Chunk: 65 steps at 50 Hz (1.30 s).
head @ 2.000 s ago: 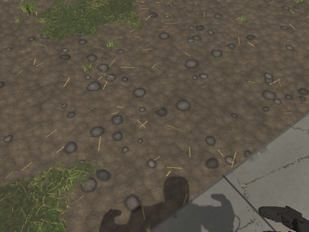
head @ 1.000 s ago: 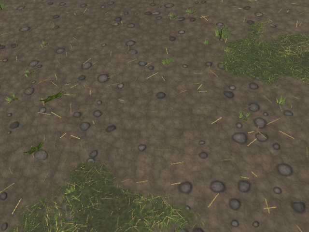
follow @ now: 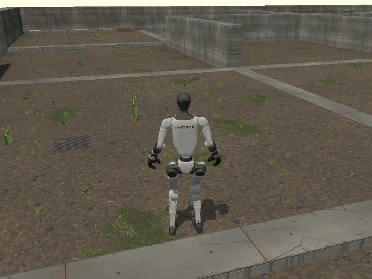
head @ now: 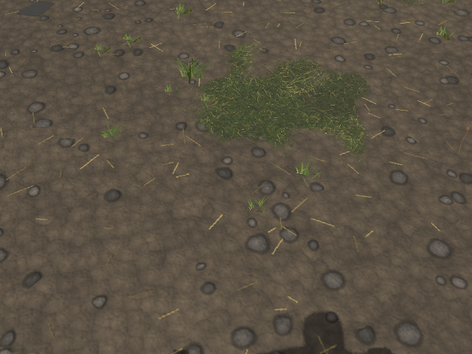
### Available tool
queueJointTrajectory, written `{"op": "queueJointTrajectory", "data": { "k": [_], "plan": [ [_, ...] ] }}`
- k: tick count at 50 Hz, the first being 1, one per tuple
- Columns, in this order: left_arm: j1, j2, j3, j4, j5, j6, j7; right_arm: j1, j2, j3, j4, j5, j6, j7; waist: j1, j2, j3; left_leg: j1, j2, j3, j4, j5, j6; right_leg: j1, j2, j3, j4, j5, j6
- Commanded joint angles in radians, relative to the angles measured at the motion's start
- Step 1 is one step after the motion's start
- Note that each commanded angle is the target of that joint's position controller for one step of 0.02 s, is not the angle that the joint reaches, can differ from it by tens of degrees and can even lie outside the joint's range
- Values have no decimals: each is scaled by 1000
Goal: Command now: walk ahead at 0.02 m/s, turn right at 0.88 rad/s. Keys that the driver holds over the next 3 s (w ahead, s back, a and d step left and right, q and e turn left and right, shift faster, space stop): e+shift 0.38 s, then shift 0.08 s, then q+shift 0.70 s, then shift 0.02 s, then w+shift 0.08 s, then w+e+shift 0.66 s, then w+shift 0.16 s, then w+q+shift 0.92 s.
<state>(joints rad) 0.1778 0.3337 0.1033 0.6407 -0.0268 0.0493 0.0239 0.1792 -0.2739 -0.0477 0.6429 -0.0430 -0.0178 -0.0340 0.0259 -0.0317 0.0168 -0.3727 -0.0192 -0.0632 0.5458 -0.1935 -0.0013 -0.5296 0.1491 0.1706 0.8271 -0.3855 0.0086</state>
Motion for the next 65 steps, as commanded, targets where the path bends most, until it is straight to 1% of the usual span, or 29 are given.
{"op": "queueJointTrajectory", "data": {
  "k": [1,3,8,11,14,17,18,19,20,21,22,23,24,27,29,32,34,39,42,45,46,47,48,49,50,52,59,62,65],
  "plan": [
    [75,155,51,-37,3,-6,1,-126,-108,-35,-123,0,-7,-20,30,184,-51,134,289,-253,-271,-45,152,-156,-104,-57,380,-12,55],
    [90,110,39,-36,4,10,-1,-131,-96,-27,-124,19,-3,-32,17,162,-43,150,255,-115,-253,80,152,-175,-140,-104,494,48,88],
    [-60,46,4,-120,-2,9,-22,-8,-146,-54,-78,8,21,-35,-80,180,-68,315,303,-10,-241,191,208,-198,-219,-162,281,61,126],
    [-70,27,-6,-135,3,10,-39,-28,-186,-76,-67,17,24,-20,-77,191,-90,291,333,63,-229,225,208,-73,-237,-200,129,21,102],
    [-48,51,6,-129,0,26,-48,-47,-204,-91,-51,39,16,2,-60,210,-100,267,358,121,-195,259,186,55,-217,-250,-16,19,61],
    [29,63,27,-105,-6,42,-49,-51,-177,-93,-24,70,9,16,-3,182,-123,223,353,198,-44,214,93,251,-170,-281,-273,139,-16],
    [114,114,52,-75,-4,39,-35,6,-132,-84,3,65,9,23,22,71,-130,90,290,259,116,105,20,426,-168,-201,-385,279,-68],
    [172,278,92,-87,0,29,-14,-20,-67,-62,-52,15,10,26,9,-289,-103,-295,151,319,486,-430,-87,634,-439,220,-404,766,-200],
    [110,291,80,-128,49,-5,-23,-121,-79,-60,-105,7,4,12,35,-289,-195,-434,59,91,668,-508,-108,576,-546,403,-430,763,-382],
    [90,227,62,-123,56,-29,-31,-173,-130,-70,-103,30,6,1,64,-171,-190,-436,72,33,726,-431,-87,555,-511,300,-459,663,-360],
    [55,188,47,-110,40,-40,-23,-168,-131,-73,-93,41,5,-8,31,-136,-147,-441,83,18,703,-331,-65,520,-459,221,-456,593,-300],
    [2,139,30,-113,15,-38,-12,-135,-137,-77,-65,32,9,-19,4,-80,-137,-426,101,9,671,-253,-63,497,-418,166,-442,555,-249],
    [-51,102,12,-116,7,-34,-5,-86,-143,-79,-44,25,15,-20,-27,-92,-139,-373,97,23,668,-193,-72,452,-397,107,-437,610,-233],
    [-79,18,-33,-89,39,-49,3,7,-105,-62,12,39,22,0,-54,-78,-186,-204,98,41,613,-80,-89,401,-358,-18,-450,675,-221],
    [-78,-19,-50,-54,54,-59,1,11,-56,-37,26,47,28,13,-45,-80,-158,-111,116,36,422,-42,-88,379,-334,-84,-467,588,-198],
    [-76,63,-27,-30,68,-55,1,-47,-103,-39,-10,58,40,22,-1,-118,-69,-63,103,51,308,-98,-80,338,-378,-67,-511,432,-228],
    [-55,113,-8,-16,56,-41,2,-58,-145,-49,-33,67,45,23,21,-108,-14,-136,101,61,331,-184,-74,364,-433,-15,-522,369,-260],
    [-69,93,-1,-7,42,-30,9,-32,-100,-41,-55,66,53,34,11,-61,-21,-192,123,73,354,-275,-68,459,-495,-25,-480,564,-277],
    [-91,101,10,-13,36,-25,9,-14,-88,-40,-67,73,56,48,-2,-68,-68,-121,100,119,271,-257,-50,488,-489,-101,-432,686,-248],
    [-107,111,20,-9,10,-20,6,34,-90,-49,-74,76,64,63,-40,-81,-103,5,56,172,67,-128,-5,480,-471,-189,-333,680,-180],
    [-89,99,21,5,0,-23,3,78,-106,-60,-65,72,65,56,-64,-57,-117,110,30,166,-46,-5,28,425,-438,-246,-242,607,-122],
    [-56,70,18,10,14,-33,-2,138,-196,-93,-63,66,63,39,-75,96,-138,301,101,-6,-124,306,96,243,-351,-324,-27,399,-31],
    [-127,-1,-8,-55,72,-43,-6,162,-340,-122,-88,54,53,24,-59,402,-133,498,354,-423,-106,796,276,-146,-167,-325,279,-253,74],
    [-200,36,-3,-72,63,-54,-7,181,-296,-106,-108,19,30,40,-129,283,-241,491,417,-509,-148,736,401,-213,-123,-118,428,-339,77],
    [-211,67,5,-69,36,-58,-9,136,-270,-97,-107,23,14,42,-101,180,-188,462,367,-421,-161,645,364,-233,-146,-81,466,-262,64],
    [-180,81,11,-45,39,-58,3,31,-224,-85,-119,69,18,22,-41,86,-120,396,269,-317,-158,516,264,-244,-174,-69,375,-91,60],
    [-143,51,-2,-10,28,-62,3,10,-234,-82,-144,65,45,-13,-26,135,-134,325,176,-314,-144,425,214,-114,-100,-58,106,84,103],
    [-157,63,-5,-5,11,-80,-23,56,-213,-68,-132,67,34,-6,-71,198,-113,252,165,-390,-260,-306,219,-71,-123,-75,-35,146,85],
    [-182,70,-11,-11,8,-121,-43,85,-199,-51,-106,48,6,10,-103,238,-49,242,203,-403,-294,-362,224,-48,-161,-103,-132,177,55]
  ]
}}
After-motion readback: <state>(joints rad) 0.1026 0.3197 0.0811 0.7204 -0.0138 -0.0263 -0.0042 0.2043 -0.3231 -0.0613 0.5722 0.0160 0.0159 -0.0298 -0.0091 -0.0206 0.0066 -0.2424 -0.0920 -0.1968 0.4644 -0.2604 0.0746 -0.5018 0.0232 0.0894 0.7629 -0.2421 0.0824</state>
